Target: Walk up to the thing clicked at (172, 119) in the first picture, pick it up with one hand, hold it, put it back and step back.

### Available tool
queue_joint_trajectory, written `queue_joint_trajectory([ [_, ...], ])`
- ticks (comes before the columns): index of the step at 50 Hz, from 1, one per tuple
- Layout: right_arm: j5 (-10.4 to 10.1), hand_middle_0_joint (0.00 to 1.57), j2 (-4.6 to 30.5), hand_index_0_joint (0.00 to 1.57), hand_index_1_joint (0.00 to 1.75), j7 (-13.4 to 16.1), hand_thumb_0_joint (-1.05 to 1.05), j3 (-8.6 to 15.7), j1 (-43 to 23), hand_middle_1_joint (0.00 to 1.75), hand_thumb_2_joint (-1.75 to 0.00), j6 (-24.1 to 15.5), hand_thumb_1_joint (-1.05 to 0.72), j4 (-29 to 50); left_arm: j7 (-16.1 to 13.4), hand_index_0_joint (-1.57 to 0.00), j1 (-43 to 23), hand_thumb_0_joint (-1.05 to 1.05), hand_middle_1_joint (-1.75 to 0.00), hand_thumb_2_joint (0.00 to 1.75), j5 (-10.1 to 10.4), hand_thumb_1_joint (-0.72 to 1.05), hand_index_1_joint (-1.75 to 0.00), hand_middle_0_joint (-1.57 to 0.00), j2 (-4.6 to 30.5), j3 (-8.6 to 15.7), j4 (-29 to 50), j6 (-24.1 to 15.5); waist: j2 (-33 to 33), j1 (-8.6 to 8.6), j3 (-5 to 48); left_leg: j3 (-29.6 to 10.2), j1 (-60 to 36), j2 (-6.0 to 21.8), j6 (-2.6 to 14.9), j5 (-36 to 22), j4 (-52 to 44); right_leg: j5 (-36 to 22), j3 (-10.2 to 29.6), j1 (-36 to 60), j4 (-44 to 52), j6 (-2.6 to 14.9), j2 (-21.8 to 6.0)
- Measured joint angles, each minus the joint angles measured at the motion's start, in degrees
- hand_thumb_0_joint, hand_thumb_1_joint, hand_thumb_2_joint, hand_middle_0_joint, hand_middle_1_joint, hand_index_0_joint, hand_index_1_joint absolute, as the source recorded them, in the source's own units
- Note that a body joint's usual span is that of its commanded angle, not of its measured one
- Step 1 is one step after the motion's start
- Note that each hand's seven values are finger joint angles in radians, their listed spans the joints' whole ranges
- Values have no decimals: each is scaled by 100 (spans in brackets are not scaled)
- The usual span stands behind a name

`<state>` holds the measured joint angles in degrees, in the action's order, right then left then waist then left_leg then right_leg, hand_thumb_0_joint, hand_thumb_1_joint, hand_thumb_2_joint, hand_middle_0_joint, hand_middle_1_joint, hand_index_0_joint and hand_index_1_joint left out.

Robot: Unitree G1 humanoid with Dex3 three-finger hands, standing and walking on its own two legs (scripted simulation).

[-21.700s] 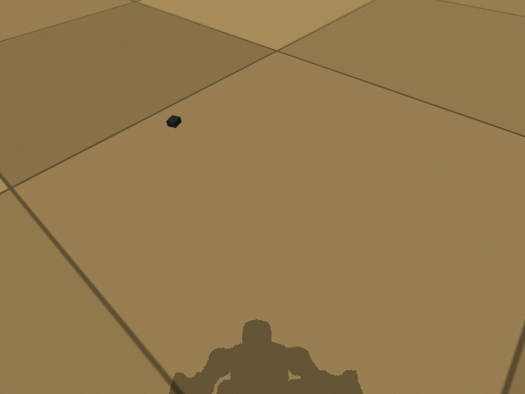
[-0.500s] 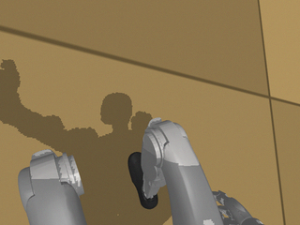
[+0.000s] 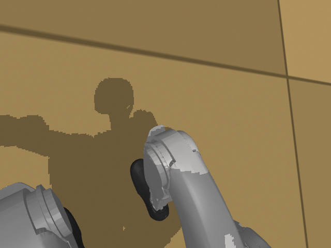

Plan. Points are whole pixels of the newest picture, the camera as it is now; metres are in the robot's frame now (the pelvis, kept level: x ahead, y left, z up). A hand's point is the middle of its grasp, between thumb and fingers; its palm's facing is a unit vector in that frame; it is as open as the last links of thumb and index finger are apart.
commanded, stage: rest palm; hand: left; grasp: from above
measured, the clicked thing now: out of the picture +0.48 +0.34 -0.29
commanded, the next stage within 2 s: close in 1.18 s
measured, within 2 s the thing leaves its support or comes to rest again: neither
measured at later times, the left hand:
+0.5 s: hand out of the picture +0.46 +0.33 -0.23, palm faces -0.43 -0.09 -0.90, open 14.2 cm
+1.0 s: hand out of the picture +0.47 +0.34 -0.25, palm faces -0.49 -0.13 -0.86, open 14.2 cm
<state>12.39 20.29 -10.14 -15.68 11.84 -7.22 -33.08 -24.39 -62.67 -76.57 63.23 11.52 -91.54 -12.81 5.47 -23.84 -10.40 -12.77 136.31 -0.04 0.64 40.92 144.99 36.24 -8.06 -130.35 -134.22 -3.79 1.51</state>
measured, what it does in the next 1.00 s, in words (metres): stands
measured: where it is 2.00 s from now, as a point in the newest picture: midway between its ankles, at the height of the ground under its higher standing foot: (117, 224)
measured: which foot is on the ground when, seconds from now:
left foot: down 0.00-1.00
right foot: down 0.00-1.00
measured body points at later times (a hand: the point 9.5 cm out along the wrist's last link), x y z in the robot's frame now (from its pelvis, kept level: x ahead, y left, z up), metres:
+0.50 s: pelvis -0.01 +0.00 +0.00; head +0.26 +0.14 +0.33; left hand +0.48 +0.34 -0.18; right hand +0.05 -0.26 -0.04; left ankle +0.06 +0.12 -0.27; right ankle +0.12 -0.13 -0.27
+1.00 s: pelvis +0.00 +0.00 +0.00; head +0.30 +0.12 +0.31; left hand +0.49 +0.35 -0.20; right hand +0.02 -0.26 -0.04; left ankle +0.06 +0.12 -0.27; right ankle +0.12 -0.13 -0.27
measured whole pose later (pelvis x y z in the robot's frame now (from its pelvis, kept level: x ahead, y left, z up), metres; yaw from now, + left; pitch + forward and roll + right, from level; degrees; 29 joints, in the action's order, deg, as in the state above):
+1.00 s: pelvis +0.00 +0.00 +0.00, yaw -1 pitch +29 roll -16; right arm 13.4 21.4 -10.5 -19.3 8.5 -7.4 -32.9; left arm -24.6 -62.4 -74.4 66.1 8.1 -92.7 -15.9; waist 7.8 -23.6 -13.0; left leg -14.9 134.5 0.1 0.2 41.6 145.7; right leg 35.9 -9.8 -128.2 -133.5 -4.0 2.0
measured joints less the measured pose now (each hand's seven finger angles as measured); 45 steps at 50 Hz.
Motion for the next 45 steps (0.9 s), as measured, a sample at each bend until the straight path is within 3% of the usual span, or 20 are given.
queue_joint_trajectory([
  [5,39,21,101,20,30,27,0,-21,-73,30,-90,126,-90,74,201,-7,130,0,-92,101,81,-54,-94,-9,69,-42,195,-242,103,89,-102,-73,-108,-24,-48,10,-5,4,-60,114,20,8,-11],
  [9,89,20,164,20,30,64,0,-27,-176,30,-90,200,-90,109,189,-7,141,0,-92,102,29,-54,-94,-9,127,-139,218,-495,202,151,-122,-137,-155,-34,-62,-10,11,-26,-114,185,43,17,-5],
  [17,165,20,158,20,30,70,0,-63,-358,30,-90,169,-90,42,-259,-7,65,0,-92,102,-228,-53,-94,-9,42,-529,-98,-718,325,179,31,-178,-239,-11,-28,-4,72,-58,-149,297,48,21,33],
  [25,156,20,36,20,30,-10,0,-172,-486,30,-90,-134,-89,-31,-808,-8,-115,0,-91,100,-319,-51,-94,-10,-50,-801,-614,-459,302,40,105,-106,-200,26,57,-32,81,-91,-93,270,52,-20,62],
  [33,124,20,-16,20,30,-107,0,-301,-460,30,-90,-380,-90,-68,-895,-9,-201,0,-92,98,-153,-50,-94,-10,51,-476,-702,-117,270,-82,-30,-60,-98,55,80,-47,53,-118,-52,147,67,-61,77],
  [38,105,20,28,20,30,-126,0,-315,-349,30,-90,-383,-90,-71,-681,-9,-207,0,-93,98,-28,-50,-94,-11,196,-242,-516,-24,244,-89,-107,-91,-52,49,39,-1,74,-85,-73,80,40,-54,72],
  [45,92,20,80,20,30,-83,0,-312,-280,30,-90,-180,-90,-60,-241,-8,-74,0,-94,98,179,-51,-95,-10,299,-248,-249,-70,202,-30,-194,-175,-104,26,-30,74,84,-25,-139,123,39,-27,57],
])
